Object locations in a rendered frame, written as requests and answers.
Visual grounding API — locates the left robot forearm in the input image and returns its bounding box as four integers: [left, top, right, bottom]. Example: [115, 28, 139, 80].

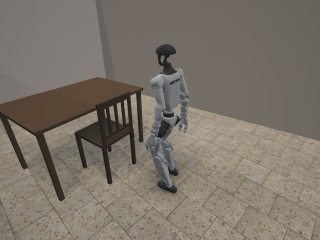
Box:
[150, 105, 164, 137]

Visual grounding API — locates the left robot upper arm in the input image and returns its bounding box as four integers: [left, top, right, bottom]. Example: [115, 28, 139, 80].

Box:
[150, 75, 166, 112]

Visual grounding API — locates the right robot upper arm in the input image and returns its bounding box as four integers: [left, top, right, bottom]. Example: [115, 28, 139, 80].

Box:
[175, 68, 189, 99]

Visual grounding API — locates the right robot forearm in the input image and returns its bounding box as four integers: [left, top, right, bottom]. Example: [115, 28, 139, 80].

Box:
[180, 96, 189, 118]

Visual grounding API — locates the robot left hand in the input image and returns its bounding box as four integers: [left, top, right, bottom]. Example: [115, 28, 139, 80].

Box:
[145, 134, 157, 153]

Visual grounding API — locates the robot right hand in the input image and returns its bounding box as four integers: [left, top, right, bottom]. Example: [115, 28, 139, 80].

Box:
[178, 117, 189, 133]

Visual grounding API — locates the chair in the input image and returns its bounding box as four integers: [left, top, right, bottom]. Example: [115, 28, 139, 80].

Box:
[74, 91, 136, 185]

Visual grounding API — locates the robot left thigh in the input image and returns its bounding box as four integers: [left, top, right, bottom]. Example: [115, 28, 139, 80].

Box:
[149, 122, 167, 163]

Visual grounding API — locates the table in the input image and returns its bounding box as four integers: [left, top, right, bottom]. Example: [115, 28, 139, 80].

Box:
[0, 77, 144, 201]

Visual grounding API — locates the robot torso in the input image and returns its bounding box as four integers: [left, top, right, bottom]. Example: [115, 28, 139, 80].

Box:
[157, 67, 180, 130]

